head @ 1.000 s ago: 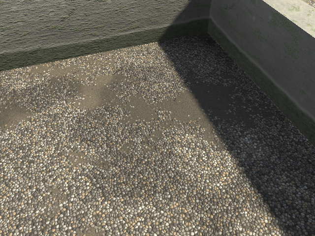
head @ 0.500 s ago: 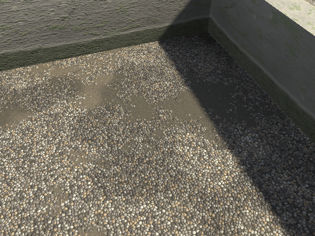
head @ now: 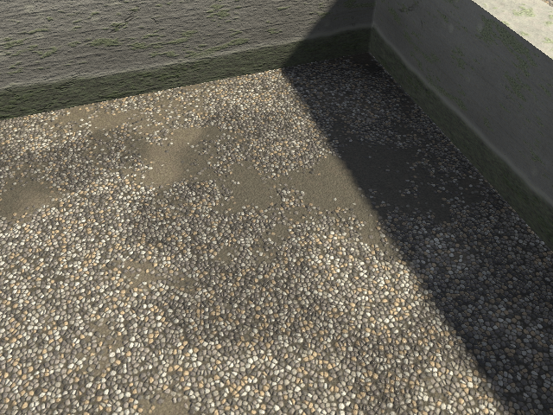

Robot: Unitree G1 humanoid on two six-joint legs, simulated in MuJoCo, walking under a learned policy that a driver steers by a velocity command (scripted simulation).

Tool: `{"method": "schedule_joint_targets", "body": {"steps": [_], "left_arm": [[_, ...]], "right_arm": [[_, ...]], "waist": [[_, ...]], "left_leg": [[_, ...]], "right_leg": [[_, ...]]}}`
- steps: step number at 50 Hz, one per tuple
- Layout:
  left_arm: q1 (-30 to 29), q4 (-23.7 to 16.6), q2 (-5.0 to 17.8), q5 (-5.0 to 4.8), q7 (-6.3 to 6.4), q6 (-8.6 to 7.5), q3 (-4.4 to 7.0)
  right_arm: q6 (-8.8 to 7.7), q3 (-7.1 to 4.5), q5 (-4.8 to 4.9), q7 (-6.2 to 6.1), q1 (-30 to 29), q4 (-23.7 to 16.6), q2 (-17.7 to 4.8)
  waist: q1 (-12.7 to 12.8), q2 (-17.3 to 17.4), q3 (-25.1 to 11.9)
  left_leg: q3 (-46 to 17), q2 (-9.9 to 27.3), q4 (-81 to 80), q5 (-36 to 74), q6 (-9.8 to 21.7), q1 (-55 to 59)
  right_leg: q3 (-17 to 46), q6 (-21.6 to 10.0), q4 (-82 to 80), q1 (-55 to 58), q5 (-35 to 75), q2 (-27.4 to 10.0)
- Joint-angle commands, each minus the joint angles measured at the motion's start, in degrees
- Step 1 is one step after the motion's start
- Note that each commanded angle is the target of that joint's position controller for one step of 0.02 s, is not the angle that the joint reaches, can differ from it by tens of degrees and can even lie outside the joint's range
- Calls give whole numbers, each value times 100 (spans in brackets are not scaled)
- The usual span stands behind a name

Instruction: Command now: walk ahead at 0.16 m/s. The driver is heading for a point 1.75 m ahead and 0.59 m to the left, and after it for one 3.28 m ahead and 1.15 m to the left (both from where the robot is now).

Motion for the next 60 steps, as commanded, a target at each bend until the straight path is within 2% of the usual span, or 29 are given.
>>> {"method": "schedule_joint_targets", "body": {"steps": [1,8,15,16,17,19,23,33,50,51,52,53,54,57,58,59,60], "left_arm": [[-356,-334,446,14,-6,-76,133],[-192,-49,410,-2,2,-87,174],[-125,85,402,-13,48,-84,191],[269,79,523,110,70,-72,76],[174,42,532,78,81,-80,79],[156,-73,570,73,80,-101,56],[237,-209,621,100,93,-80,25],[426,-458,720,114,137,-40,0],[623,-700,776,112,155,-56,27],[730,-652,692,126,147,-48,-6],[327,-405,571,23,115,-18,95],[274,-406,578,24,118,-7,93],[143,-375,582,8,122,1,108],[-21,-336,541,19,140,19,126],[172,-186,617,-21,251,44,132],[-252,-371,510,14,165,37,132],[-249,-374,495,54,139,27,132]], "right_arm": [[-99,-95,9,-5,-196,-410,-375],[-118,-147,74,-9,-69,-196,-459],[-101,-176,94,-5,-71,-115,-489],[-69,-198,6,-107,444,43,-800],[-48,-173,-22,-150,450,92,-705],[-25,-126,-16,-195,288,88,-665],[-23,-118,5,-185,316,171,-751],[-2,-92,-10,-166,523,379,-899],[37,-56,-12,-182,562,500,-949],[15,2,-45,-165,607,525,-815],[-54,21,88,-50,-43,271,-502],[-101,-13,110,-17,-38,226,-621],[-123,-60,113,-12,27,210,-706],[-99,-160,130,-24,85,135,-843],[-117,-164,128,-10,414,279,-839],[-64,-153,144,-22,-7,34,-741],[-52,-182,138,-34,-67,9,-791]], "waist": [[-4,-80,-169],[-21,43,-268],[-30,33,-310],[-243,258,-285],[-232,130,-183],[-161,13,-147],[-158,-124,-65],[-151,-159,-9],[-199,-164,71],[-185,-175,-44],[0,-385,25],[-52,-236,-158],[-112,-145,-185],[-148,122,-79],[-225,76,-414],[-165,148,304],[-110,227,226]], "left_leg": [[-574,483,-969,939,-61,616],[-632,562,-1484,1686,-33,976],[-643,587,-1656,2044,15,1096],[-595,497,-1697,1980,256,1586],[-659,598,-1730,2209,361,1550],[-672,671,-1753,2428,464,1533],[-647,611,-1874,2001,460,1345],[-608,564,-1943,1649,496,1154],[-536,552,-1895,1310,509,1059],[-534,544,-2019,789,490,1032],[-615,614,-1835,1326,178,766],[-543,481,-1781,1208,69,882],[-533,424,-1718,1075,46,933],[-564,471,-1544,865,177,1001],[-481,368,-1558,-107,207,1062],[-690,598,-1591,399,277,753],[-737,725,-1556,662,349,726]], "right_leg": [[620,-192,-1116,-286,1127,-695],[563,-138,-1544,146,1421,-771],[457,-88,-1637,205,1477,-819],[702,-284,-1540,-101,1407,-899],[632,-304,-1527,-193,1273,-919],[581,-250,-1469,-278,1107,-923],[573,-192,-1414,-235,1144,-900],[495,-140,-1278,-195,1164,-849],[478,-123,-1220,-298,1178,-820],[529,-116,-1378,-122,951,-855],[332,-39,-1611,-17,1171,-782],[335,-37,-1576,63,1254,-756],[266,-68,-1481,30,1259,-700],[-42,-125,-1108,-353,966,-512],[15,-166,-971,-215,391,-486],[-165,-129,-824,-705,741,-467],[-214,-100,-783,-700,718,-492]]}}
Velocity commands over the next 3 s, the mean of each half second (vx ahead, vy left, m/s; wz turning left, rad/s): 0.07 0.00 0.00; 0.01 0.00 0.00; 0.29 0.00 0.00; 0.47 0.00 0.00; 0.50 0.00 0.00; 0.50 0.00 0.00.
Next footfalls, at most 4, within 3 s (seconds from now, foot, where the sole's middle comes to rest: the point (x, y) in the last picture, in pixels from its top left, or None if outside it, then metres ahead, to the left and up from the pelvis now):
none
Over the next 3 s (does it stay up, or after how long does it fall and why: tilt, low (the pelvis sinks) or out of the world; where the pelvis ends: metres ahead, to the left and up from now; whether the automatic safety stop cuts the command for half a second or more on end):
stays up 0.00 -0.01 -0.01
